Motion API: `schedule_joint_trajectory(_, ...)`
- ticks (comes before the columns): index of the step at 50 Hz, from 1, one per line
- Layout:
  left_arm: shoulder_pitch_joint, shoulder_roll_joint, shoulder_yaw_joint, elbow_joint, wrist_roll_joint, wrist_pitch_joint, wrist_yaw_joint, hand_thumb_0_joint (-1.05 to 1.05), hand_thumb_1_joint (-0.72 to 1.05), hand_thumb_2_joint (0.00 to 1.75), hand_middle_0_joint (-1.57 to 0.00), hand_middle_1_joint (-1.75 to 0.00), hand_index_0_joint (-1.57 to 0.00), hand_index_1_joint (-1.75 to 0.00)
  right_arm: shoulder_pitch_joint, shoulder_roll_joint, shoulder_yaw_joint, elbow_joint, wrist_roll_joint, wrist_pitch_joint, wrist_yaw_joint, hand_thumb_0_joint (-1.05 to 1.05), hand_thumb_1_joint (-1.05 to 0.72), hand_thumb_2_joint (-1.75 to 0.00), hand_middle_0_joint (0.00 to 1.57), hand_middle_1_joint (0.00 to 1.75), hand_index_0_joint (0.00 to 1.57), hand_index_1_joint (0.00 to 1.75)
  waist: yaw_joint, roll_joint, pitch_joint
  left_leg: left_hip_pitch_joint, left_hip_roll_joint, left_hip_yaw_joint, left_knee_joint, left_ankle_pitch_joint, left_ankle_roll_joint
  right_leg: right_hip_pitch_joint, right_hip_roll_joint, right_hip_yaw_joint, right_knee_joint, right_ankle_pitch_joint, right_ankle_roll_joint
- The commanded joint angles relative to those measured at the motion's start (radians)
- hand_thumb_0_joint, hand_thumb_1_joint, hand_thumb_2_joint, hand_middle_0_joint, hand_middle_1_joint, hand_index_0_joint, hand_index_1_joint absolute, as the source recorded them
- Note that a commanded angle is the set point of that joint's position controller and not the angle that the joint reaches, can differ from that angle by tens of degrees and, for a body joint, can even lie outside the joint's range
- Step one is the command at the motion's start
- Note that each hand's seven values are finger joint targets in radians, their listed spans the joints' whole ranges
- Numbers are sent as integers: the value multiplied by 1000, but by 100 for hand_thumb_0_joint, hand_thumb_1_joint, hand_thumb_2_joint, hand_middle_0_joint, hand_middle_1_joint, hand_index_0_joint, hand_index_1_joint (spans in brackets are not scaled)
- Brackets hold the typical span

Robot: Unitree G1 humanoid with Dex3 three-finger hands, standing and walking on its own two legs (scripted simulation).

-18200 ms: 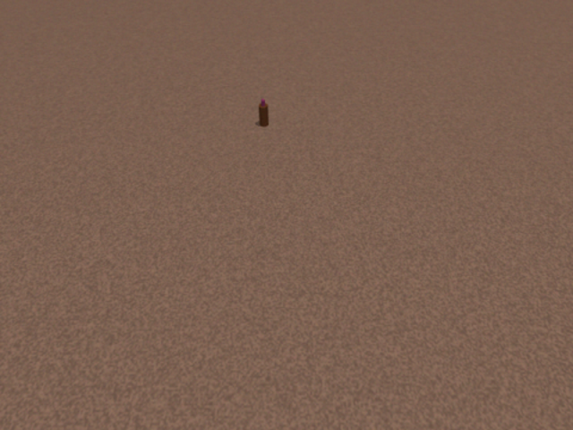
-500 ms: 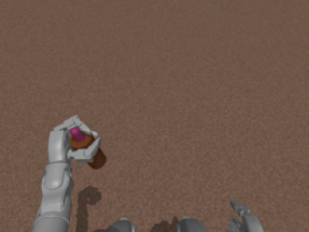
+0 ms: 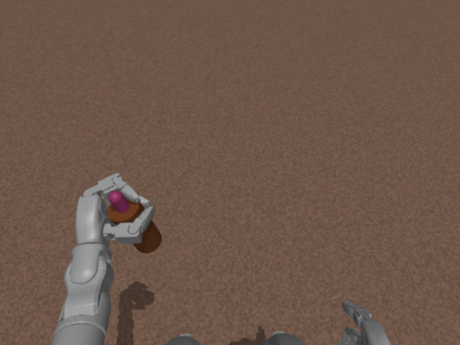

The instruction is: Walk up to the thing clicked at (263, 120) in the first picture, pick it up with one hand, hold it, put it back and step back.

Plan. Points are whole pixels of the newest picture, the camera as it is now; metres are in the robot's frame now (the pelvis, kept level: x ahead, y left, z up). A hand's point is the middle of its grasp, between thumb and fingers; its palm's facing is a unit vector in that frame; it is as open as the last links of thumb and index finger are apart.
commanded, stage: hold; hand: left
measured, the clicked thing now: (133, 220) +0.33 +0.18 +0.01
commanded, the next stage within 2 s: none
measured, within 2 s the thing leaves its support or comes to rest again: neither
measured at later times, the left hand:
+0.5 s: hand (132, 208) +0.33 +0.17 +0.05, palm faces +0.11 -0.99 +0.00, open 6.0 cm
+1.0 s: hand (131, 208) +0.33 +0.17 +0.06, palm faces +0.11 -0.99 -0.01, open 6.0 cm
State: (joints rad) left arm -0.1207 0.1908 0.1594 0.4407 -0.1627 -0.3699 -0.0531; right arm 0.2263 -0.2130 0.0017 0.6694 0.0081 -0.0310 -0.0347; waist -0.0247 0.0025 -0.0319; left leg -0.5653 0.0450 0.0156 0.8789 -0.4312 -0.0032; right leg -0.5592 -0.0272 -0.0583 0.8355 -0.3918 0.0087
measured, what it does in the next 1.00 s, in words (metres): stands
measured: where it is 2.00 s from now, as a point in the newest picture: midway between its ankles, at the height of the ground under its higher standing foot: outside the picture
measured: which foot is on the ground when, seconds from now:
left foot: down 0.00-1.00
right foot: down 0.00-1.00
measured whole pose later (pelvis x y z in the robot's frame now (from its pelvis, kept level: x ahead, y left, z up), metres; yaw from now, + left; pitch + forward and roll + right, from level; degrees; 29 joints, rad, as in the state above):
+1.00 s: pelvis +0.00 +0.00 +0.01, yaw +0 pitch +4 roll -1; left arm -0.13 0.18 0.14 0.46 -0.16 -0.37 -0.05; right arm 0.23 -0.21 0.00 0.68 0.01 -0.04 -0.02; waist -0.02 0.00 -0.02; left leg -0.49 0.04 0.02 0.81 -0.40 0.00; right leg -0.48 -0.03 -0.06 0.77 -0.36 0.01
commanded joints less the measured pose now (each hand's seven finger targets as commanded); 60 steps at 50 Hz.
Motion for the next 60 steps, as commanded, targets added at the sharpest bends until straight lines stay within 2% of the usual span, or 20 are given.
schedule_joint_trajectory(1, -298, 131, 40, -262, -20, -79, 0, 0, 47, 126, -127, -138, -128, -138, -25, -137, -51, -124, 0, -43, -11, 0, -90, -90, 20, 30, 20, 30, -1, 23, -285, 135, -34, -11, -142, 250, 5, 164, 26, 15, -126, 278, -15)
schedule_joint_trajectory(7, -304, 127, 37, -282, -22, -79, 6, 0, 47, 124, -128, -138, -129, -138, -31, -137, -52, -123, 1, -44, -6, 0, -90, -90, 20, 30, 20, 30, 5, 40, -267, 148, -30, -22, -170, 242, 0, 166, 31, 4, -130, 252, -20)
schedule_joint_trajectory(11, -290, 116, 30, -263, -19, -70, 5, 0, 48, 124, -128, -139, -129, -138, -24, -136, -51, -120, -1, -44, -6, 0, -90, -90, 20, 30, 20, 30, -1, 20, -282, 166, -29, -18, -163, 295, 2, 188, 31, 5, -132, 306, -18)
schedule_joint_trajectory(14, -285, 105, 25, -242, -20, -72, 0, 0, 48, 126, -130, -141, -131, -140, -35, -138, -55, -124, -1, -44, -2, 0, -90, -90, 20, 30, 20, 30, 3, 16, -246, 147, -31, -14, -171, 249, 4, 168, 27, 8, -145, 269, -17)
schedule_joint_trajectory(19, -307, 122, 31, -301, -21, -82, 1, 0, 48, 125, -130, -140, -131, -139, -29, -130, -49, -127, 0, -43, -2, 0, -90, -90, 20, 30, 20, 30, 13, 31, -300, 186, -34, -11, -167, 318, 2, 220, 27, 10, -145, 333, -16)
schedule_joint_trajectory(24, -310, 106, 18, -247, -15, -81, -1, 0, 48, 126, -131, -141, -132, -141, -31, -136, -54, -117, -1, -43, 3, 0, -90, -90, 20, 30, 20, 30, 0, 30, -236, 161, -29, -15, -181, 274, 3, 176, 27, 7, -144, 288, -19)
schedule_joint_trajectory(26, -319, 125, 33, -258, -13, -86, -1, 0, 50, 126, -132, -142, -133, -142, -27, -138, -56, -119, -2, -38, 1, 0, -90, -90, 20, 30, 20, 30, 7, 36, -289, 185, -32, -14, -180, 286, 2, 202, 26, 9, -149, 297, -19)
schedule_joint_trajectory(30, -330, 103, 10, -262, -19, -83, 0, 0, 48, 126, -132, -142, -134, -142, -43, -135, -51, -125, 1, -44, 2, 0, -90, -90, 20, 30, 20, 30, 3, 40, -251, 175, -31, -17, -200, 222, 1, 183, 30, 4, -161, 235, -21)
schedule_joint_trajectory(31, -327, 109, 30, -250, -21, -83, 1, 0, 48, 126, -132, -142, -133, -142, -35, -137, -56, -119, 0, -45, 2, 0, -90, -90, 20, 30, 20, 30, 3, 27, -262, 173, -27, -24, -201, 223, 1, 185, 32, -1, -158, 232, -20)
schedule_joint_trajectory(33, -280, 105, 28, -229, -20, -81, 4, 0, 47, 125, -132, -142, -133, -141, -37, -134, -54, -126, 0, -47, 5, 0, -90, -90, 20, 30, 20, 30, 12, 15, -260, 161, -31, -16, -193, 240, 4, 203, 29, 4, -160, 255, -19)
schedule_joint_trajectory(37, -318, 108, 22, -224, -16, -83, 1, 0, 50, 127, -132, -142, -133, -142, -23, -142, -57, -114, 0, -45, 1, 0, -90, -90, 20, 30, 20, 30, -7, 25, -263, 181, -30, -13, -191, 252, 3, 183, 28, 8, -160, 270, -19)
schedule_joint_trajectory(38, -327, 105, 20, -251, -17, -88, 0, 0, 51, 127, -132, -142, -134, -142, -35, -136, -54, -117, -1, -47, 3, 0, -89, -90, 20, 30, 20, 30, 3, 30, -243, 169, -29, -17, -197, 237, 1, 178, 29, 4, -157, 251, -20)
schedule_joint_trajectory(40, -341, 126, 39, -269, -20, -94, 5, 0, 51, 127, -134, -143, -135, -143, -26, -139, -55, -119, -2, -48, 3, 0, -90, -90, 20, 30, 20, 30, 7, 27, -293, 187, -29, -19, -191, 263, 1, 202, 30, 4, -155, 272, -20)
schedule_joint_trajectory(42, -340, 102, 8, -265, -18, -94, 2, 0, 49, 128, -133, -144, -135, -143, -38, -135, -51, -123, -1, -50, 4, 0, -90, -90, 20, 30, 20, 30, 0, 34, -251, 169, -34, -13, -195, 235, 3, 194, 27, 8, -165, 254, -18)
schedule_joint_trajectory(43, -350, 135, 39, -283, -16, -95, 9, 0, 50, 128, -134, -144, -135, -144, -36, -136, -53, -123, -1, -51, 2, 0, -90, -90, 20, 30, 20, 30, 9, 23, -294, 181, -33, -14, -193, 250, 5, 216, 26, 9, -166, 269, -17)
schedule_joint_trajectory(48, -310, 98, 9, -225, -14, -84, 5, 0, 47, 126, -132, -142, -134, -142, -38, -137, -54, -117, 1, -48, 4, 0, -90, -90, 20, 30, 20, 30, 4, 29, -239, 168, -31, -16, -205, 227, 2, 192, 30, 4, -169, 240, -20)
schedule_joint_trajectory(51, -334, 119, 33, -215, -18, -83, 3, 0, 49, 128, -133, -143, -135, -143, -38, -136, -53, -117, 2, -51, 4, 0, -90, -90, 20, 30, 20, 30, 2, 4, -224, 147, -32, -13, -204, 198, 7, 189, 26, 8, -177, 222, -18)
schedule_joint_trajectory(55, -332, 105, 14, -242, -18, -89, -3, 0, 50, 128, -133, -144, -135, -143, -33, -138, -56, -115, 0, -55, 5, 0, -90, -90, 20, 30, 20, 30, -1, 30, -267, 177, -34, -14, -197, 238, 4, 199, 26, 7, -167, 256, -19)
schedule_joint_trajectory(59, -337, 138, 47, -258, -16, -95, 9, 0, 48, 127, -133, -142, -134, -142, -37, -135, -52, -118, 1, -54, 2, 0, -90, -90, 20, 30, 20, 30, 8, 30, -276, 179, -33, -17, -200, 239, 3, 206, 28, 5, -167, 254, -19)
schedule_joint_trajectory(60, -328, 110, 23, -253, -16, -92, 8, 0, 48, 128, -133, -144, -134, -143, -34, -135, -53, -115, 1, -56, 3, 0, -90, -90, 20, 30, 20, 30, 3, 32, -268, 185, -30, -20, -205, 236, 1, 198, 30, 3, -165, 249, -20)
